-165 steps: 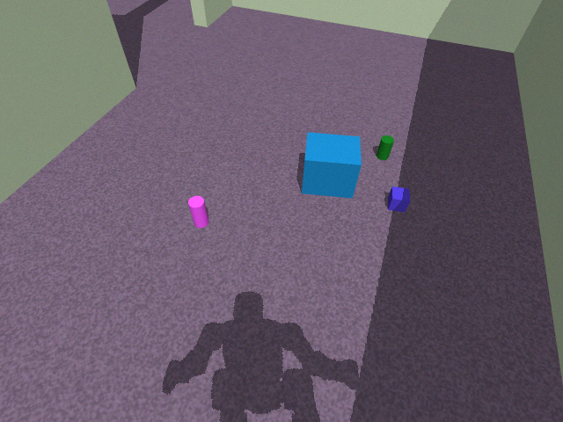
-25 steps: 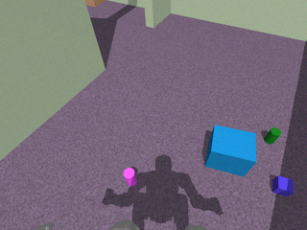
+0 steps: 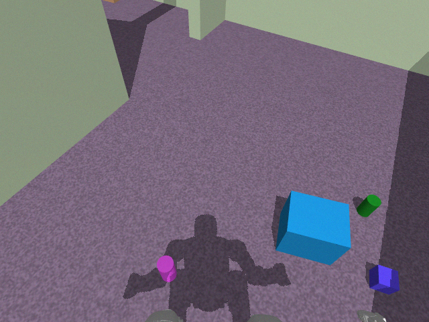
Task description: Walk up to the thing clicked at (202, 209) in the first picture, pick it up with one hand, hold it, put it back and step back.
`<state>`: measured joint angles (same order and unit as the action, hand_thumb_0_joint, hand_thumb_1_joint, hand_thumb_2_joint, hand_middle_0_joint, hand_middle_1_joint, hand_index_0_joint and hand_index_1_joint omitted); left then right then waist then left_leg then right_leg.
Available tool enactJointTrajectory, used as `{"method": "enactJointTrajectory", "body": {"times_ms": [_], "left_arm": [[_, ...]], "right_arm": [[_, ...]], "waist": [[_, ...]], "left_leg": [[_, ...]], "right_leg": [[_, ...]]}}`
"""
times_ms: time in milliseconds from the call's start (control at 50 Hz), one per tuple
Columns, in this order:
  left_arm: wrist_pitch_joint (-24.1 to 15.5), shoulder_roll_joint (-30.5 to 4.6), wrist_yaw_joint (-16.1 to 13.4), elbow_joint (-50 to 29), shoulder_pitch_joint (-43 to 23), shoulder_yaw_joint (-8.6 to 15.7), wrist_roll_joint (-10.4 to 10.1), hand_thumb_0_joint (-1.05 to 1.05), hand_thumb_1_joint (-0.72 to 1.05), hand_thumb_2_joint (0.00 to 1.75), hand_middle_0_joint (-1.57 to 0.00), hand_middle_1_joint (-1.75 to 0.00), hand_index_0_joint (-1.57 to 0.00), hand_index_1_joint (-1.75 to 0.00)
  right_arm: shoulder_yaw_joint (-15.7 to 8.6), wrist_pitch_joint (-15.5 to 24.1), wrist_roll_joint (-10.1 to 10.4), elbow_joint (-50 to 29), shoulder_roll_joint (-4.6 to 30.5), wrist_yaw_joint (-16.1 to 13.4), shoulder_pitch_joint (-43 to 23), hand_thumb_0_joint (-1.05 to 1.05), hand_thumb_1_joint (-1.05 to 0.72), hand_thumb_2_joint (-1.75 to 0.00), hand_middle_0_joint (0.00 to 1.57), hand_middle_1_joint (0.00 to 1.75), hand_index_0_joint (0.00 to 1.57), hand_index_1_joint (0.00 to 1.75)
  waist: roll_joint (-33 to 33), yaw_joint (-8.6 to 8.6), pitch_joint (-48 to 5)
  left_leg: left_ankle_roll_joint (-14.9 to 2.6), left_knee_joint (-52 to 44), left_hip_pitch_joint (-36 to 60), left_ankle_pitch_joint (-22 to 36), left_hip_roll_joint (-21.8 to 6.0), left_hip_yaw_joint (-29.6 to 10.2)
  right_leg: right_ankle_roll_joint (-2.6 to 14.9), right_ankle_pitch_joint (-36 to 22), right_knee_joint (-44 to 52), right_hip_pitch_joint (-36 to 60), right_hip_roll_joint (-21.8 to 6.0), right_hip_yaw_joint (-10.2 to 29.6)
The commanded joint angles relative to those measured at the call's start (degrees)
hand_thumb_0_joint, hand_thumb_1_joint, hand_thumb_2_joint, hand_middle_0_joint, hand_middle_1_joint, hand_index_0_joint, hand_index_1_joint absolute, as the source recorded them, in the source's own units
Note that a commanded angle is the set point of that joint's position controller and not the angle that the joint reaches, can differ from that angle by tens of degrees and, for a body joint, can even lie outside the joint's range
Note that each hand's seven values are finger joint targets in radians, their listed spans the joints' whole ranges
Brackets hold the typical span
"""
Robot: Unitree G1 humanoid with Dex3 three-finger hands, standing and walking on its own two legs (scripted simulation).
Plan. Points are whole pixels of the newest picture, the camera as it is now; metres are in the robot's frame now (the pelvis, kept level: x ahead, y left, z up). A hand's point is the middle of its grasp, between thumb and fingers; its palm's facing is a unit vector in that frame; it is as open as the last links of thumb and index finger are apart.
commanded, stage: walk up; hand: left
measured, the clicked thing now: (167, 269) +0.40 +0.19 -0.68
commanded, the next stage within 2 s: stand in 1.24 s
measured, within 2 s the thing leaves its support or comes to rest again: neither
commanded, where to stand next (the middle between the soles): +0.08 +0.01 m, yaw +2 degrees
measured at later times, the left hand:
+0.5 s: hand (85, 318) +0.15 +0.26 -0.12, palm faces -0.01 -0.94 -0.34, open 7.4 cm
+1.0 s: hand out of the picture +0.10 +0.26 -0.13, palm faces +0.00 -0.95 -0.32, open 7.4 cm
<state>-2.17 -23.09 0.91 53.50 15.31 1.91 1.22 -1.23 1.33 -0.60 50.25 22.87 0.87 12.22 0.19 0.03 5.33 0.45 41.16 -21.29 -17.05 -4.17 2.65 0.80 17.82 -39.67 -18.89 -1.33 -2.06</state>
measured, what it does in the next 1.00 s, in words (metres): stands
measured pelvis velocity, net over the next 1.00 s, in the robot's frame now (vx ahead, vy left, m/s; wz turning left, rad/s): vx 0.04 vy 0.01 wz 0.02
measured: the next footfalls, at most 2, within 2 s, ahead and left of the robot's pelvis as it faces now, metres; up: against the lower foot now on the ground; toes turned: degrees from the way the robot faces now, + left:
none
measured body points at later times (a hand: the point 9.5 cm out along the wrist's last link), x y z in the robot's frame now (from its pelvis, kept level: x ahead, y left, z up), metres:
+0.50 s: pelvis +0.03 +0.00 +0.03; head +0.04 +0.00 +0.48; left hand +0.15 +0.30 -0.10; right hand +0.12 -0.30 -0.10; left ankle +0.05 +0.13 -0.71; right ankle +0.04 -0.13 -0.71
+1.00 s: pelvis +0.04 +0.01 +0.03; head +0.05 +0.01 +0.48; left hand +0.10 +0.31 -0.11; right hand +0.13 -0.29 -0.10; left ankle +0.05 +0.13 -0.72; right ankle +0.04 -0.13 -0.71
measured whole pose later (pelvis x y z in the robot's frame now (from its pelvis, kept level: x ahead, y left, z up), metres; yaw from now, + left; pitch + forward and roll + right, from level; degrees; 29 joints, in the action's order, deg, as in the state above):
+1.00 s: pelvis +0.04 +0.01 +0.03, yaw +1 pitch -2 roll +0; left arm -0.3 -20.2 1.1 67.9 5.1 0.6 0.6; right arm 0.1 0.9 -0.4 67.0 19.9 0.4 4.6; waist 0.2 0.4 2.9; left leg 0.5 19.7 -8.6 -9.3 -0.9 0.5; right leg -1.5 10.7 -18.8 -6.2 -2.4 -2.8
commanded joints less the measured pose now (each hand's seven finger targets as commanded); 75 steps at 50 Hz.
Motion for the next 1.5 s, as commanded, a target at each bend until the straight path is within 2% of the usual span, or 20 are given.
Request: {"method": "enactJointTrajectory", "body": {"times_ms": [0, 20, 40, 60, 80, 100, 120, 160, 200, 260, 320, 400, 640, 920, 1200, 1220, 1260, 1360, 1440, 1480], "left_arm": [[-1.36, -17.95, -1.36, -3.3, -4.04, 3.87, 0.16, 0.0, 0.9, 0.9, -0.2, -0.3, -0.2, -0.3], [-1.29, -16.03, -1.37, -3.55, -6.84, 3.15, -0.25, 0.0, 0.9, 0.9, -0.2, -0.3, -0.2, -0.3], [-1.15, -14.19, -1.46, -2.93, -8.08, 2.5, -0.59, 0.0, 0.9, 0.9, -0.2, -0.3, -0.2, -0.3], [-1.14, -12.9, -1.36, -2.52, -8.28, 1.85, -0.59, 0.0, 0.9, 0.9, -0.2, -0.3, -0.2, -0.3], [-0.98, -11.15, -1.17, -1.53, -7.19, 1.39, -1.06, 0.0, 0.9, 0.9, -0.2, -0.3, -0.2, -0.3], [-0.81, -11.2, -1.03, -0.4, -5.38, 1.46, -1.22, 0.0, 0.9, 0.9, -0.2, -0.3, -0.2, -0.3], [-0.99, -11.53, -1.21, 0.81, -4.37, 1.58, -1.14, 0.0, 0.9, 0.9, -0.2, -0.3, -0.2, -0.3], [-1.09, -12.13, -1.25, 1.56, -7.56, 1.6, -1.29, 0.0, 0.9, 0.9, -0.2, -0.3, -0.2, -0.3], [-0.8, -11.93, -1.36, 2.29, -8.93, 1.31, -1.66, 0.0, 0.9, 0.9, -0.2, -0.3, -0.2, -0.3], [-0.41, -10.99, -1.33, 4.02, -9.84, 0.89, -1.71, 0.0, 0.9, 0.9, -0.2, -0.3, -0.2, -0.3], [-0.07, -10.72, -1.26, 4.96, -12.16, 0.67, -1.68, 0.0, 0.9, 0.9, -0.2, -0.3, -0.2, -0.3], [0.18, -10.07, -1.14, 6.59, -14.4, 0.53, -1.63, 0.0, 0.9, 0.9, -0.2, -0.3, -0.2, -0.3], [0.5, -9.5, -0.66, 9.38, -15.92, 0.51, -1.03, 0.0, 0.9, 0.9, -0.2, -0.3, -0.2, -0.3], [0.43, -9.02, -0.74, 10.34, -14.25, 0.62, -0.91, 0.0, 0.9, 0.9, -0.2, -0.3, -0.2, -0.3], [0.57, -8.73, -1.04, 10.19, -13.33, 0.9, -0.7, 0.0, 0.9, 0.9, -0.2, -0.3, -0.2, -0.3], [0.5, -9.18, -1.27, 9.99, -13.18, 0.8, -0.62, 0.0, 0.9, 0.9, -0.2, -0.3, -0.2, -0.3], [0.41, -9.03, -1.37, 9.92, -12.79, 0.77, -0.73, 0.0, 0.9, 0.9, -0.2, -0.3, -0.2, -0.3], [0.31, -8.92, -1.4, 9.67, -13.22, 0.69, -0.92, 0.0, 0.9, 0.9, -0.2, -0.3, -0.2, -0.3], [0.52, -9.18, -1.29, 9.54, -13.1, 0.73, -0.57, 0.0, 0.9, 0.9, -0.2, -0.3, -0.2, -0.3], [0.52, -9.08, -1.26, 9.52, -13.14, 0.74, -0.63, 0.0, 0.9, 0.9, -0.2, -0.3, -0.2, -0.3]], "right_arm": [[-2.74, -0.14, 0.74, -1.56, 10.71, -1.14, -2.36, 0.0, -0.9, -0.9, 0.2, 0.3, 0.2, 0.3], [-2.66, 0.17, 0.95, -0.15, 10.68, -1.02, -0.85, 0.0, -0.9, -0.9, 0.2, 0.3, 0.2, 0.3], [-2.29, 0.66, 1.32, 1.2, 10.15, -0.92, -0.39, 0.0, -0.9, -0.9, 0.2, 0.3, 0.2, 0.3], [-2.49, 1.22, 1.38, 2.48, 10.81, -1.07, 0.82, 0.0, -0.9, -0.9, 0.2, 0.3, 0.2, 0.3], [-2.62, 1.61, 0.92, 2.72, 12.05, -1.09, -0.66, 0.0, -0.9, -0.9, 0.2, 0.3, 0.2, 0.3], [-2.39, 1.84, 1.0, 2.49, 12.97, -0.94, -3.82, 0.0, -0.9, -0.9, 0.2, 0.3, 0.2, 0.3], [-1.92, 1.78, 1.29, 3.16, 12.49, -0.76, -4.74, 0.0, -0.9, -0.9, 0.2, 0.3, 0.2, 0.3], [-1.18, 1.44, 1.26, 4.89, 10.7, -0.86, -4.69, 0.0, -0.9, -0.9, 0.2, 0.3, 0.2, 0.3], [-1.15, 1.36, 1.16, 6.57, 11.34, -1.05, -4.93, 0.0, -0.9, -0.9, 0.2, 0.3, 0.2, 0.3], [-0.96, 1.36, 1.22, 7.94, 11.24, -1.04, -6.87, 0.0, -0.9, -0.9, 0.2, 0.3, 0.2, 0.3], [-0.65, 1.12, 0.99, 9.52, 10.91, -1.1, -8.23, 0.0, -0.9, -0.9, 0.2, 0.3, 0.2, 0.3], [-0.44, 1.03, 0.79, 11.3, 10.65, -1.1, -9.35, 0.0, -0.9, -0.9, 0.2, 0.3, 0.2, 0.3], [-0.5, 1.06, 0.4, 13.02, 10.37, -1.06, -11.26, 0.0, -0.9, -0.9, 0.2, 0.3, 0.2, 0.3], [-0.72, 0.78, 0.37, 13.3, 10.01, -1.12, -10.74, 0.0, -0.9, -0.9, 0.2, 0.3, 0.2, 0.3], [-1.03, 0.63, 0.38, 12.97, 9.54, -1.26, -10.47, 0.0, -0.9, -0.9, 0.2, 0.3, 0.2, 0.3], [-0.95, 0.63, 0.04, 12.57, 9.46, -1.46, -11.26, 0.0, -0.9, -0.9, 0.2, 0.3, 0.2, 0.3], [-1.03, 0.66, 0.18, 12.66, 9.61, -1.48, -10.81, 0.0, -0.9, -0.9, 0.2, 0.3, 0.2, 0.3], [-0.9, 0.55, 0.29, 12.37, 9.44, -1.31, -11.21, 0.0, -0.9, -0.9, 0.2, 0.3, 0.2, 0.3], [-0.79, 0.43, 0.17, 12.41, 9.38, -1.31, -11.12, 0.0, -0.9, -0.9, 0.2, 0.3, 0.2, 0.3], [-0.76, 0.52, 0.15, 12.32, 9.5, -1.25, -10.86, 0.0, -0.9, -0.9, 0.2, 0.3, 0.2, 0.3]], "waist": [[6.76, -0.01, -1.39], [4.35, -1.59, -1.81], [3.04, -2.35, -2.41], [3.84, -2.7, -5.08], [2.06, -1.51, -6.74], [1.53, 0.64, -7.9], [2.7, 1.35, -8.15], [3.6, 0.12, -7.28], [0.61, -0.08, -8.01], [0.7, 0.53, -9.73], [0.54, 0.49, -8.09], [-0.18, 0.35, -8.31], [-1.11, 0.13, -7.19], [-1.0, 0.0, -7.4], [-0.32, 0.0, -7.99], [-0.54, 0.07, -7.82], [-0.93, 0.05, -8.87], [-0.45, -0.02, -8.82], [-0.83, -0.13, -7.69], [-0.85, -0.12, -7.6]], "left_leg": [[-1.67, 5.17, 0.89, -11.71, 1.63, -3.08], [-1.93, 1.24, 3.57, -8.6, 1.32, -3.35], [-2.19, -5.84, 5.82, -2.13, 1.13, -3.12], [-2.97, -9.39, 10.46, 5.25, -0.57, -4.99], [-4.2, -12.54, 10.06, 7.87, -3.45, -10.16], [-5.33, -12.49, 7.63, 8.12, -5.05, -11.51], [-5.13, -10.72, 6.32, 11.38, -4.53, -10.02], [-3.2, -10.47, 8.06, 13.71, -1.43, -6.07], [-3.1, -12.65, 9.81, 14.73, -2.08, -6.6], [-3.65, -14.29, 11.21, 17.21, -3.13, -7.14], [-3.01, -17.05, 10.74, 15.0, -2.83, -6.98], [-2.67, -19.87, 11.58, 15.45, -3.32, -7.29], [-2.07, -24.47, 12.3, 10.41, -3.29, -7.31], [-1.77, -24.76, 13.82, 11.86, -3.01, -7.4], [-1.7, -24.46, 14.33, 16.93, -2.96, -7.54], [-1.36, -24.2, 14.96, 20.47, -3.79, -7.59], [-1.26, -23.82, 15.79, 22.58, -3.89, -7.46], [-1.24, -24.14, 16.18, 21.82, -3.95, -7.41], [-1.04, -25.52, 14.78, 16.49, -3.55, -7.33], [-1.07, -25.5, 14.44, 16.92, -3.68, -7.28]], "right_leg": [[11.72, 10.23, 21.53, -6.78, -18.42, 27.07], [10.71, 4.82, 18.85, -6.2, -15.77, 21.33], [7.69, -1.54, 15.73, -4.98, -12.08, 14.93], [4.94, -9.22, 12.17, -4.71, -10.02, 11.39], [2.58, -10.93, 9.26, -2.7, -6.34, 7.6], [1.72, -8.03, 9.15, 1.68, -3.96, 5.22], [1.91, -8.42, 11.21, 5.15, -4.69, 6.04], [2.89, -13.45, 12.86, 5.28, -7.21, 8.43], [2.85, -15.49, 12.48, 5.68, -7.33, 7.29], [1.9, -14.9, 13.57, 8.78, -6.23, 5.49], [1.48, -12.88, 16.34, 9.14, -6.49, 5.8], [1.12, -11.87, 18.76, 11.42, -6.34, 5.06], [0.16, -9.14, 23.52, 12.77, -6.37, 4.35], [-0.27, -10.21, 24.57, 12.46, -6.38, 4.14], [-0.63, -13.51, 24.1, 14.3, -6.61, 3.01], [-0.39, -16.35, 23.9, 14.14, -7.49, 3.86], [-0.42, -17.9, 23.72, 15.07, -7.43, 3.49], [-0.62, -17.3, 24.24, 15.46, -7.55, 3.63], [-0.56, -13.36, 24.99, 14.78, -7.28, 3.55], [-0.46, -13.62, 24.92, 15.19, -7.56, 3.81]]}}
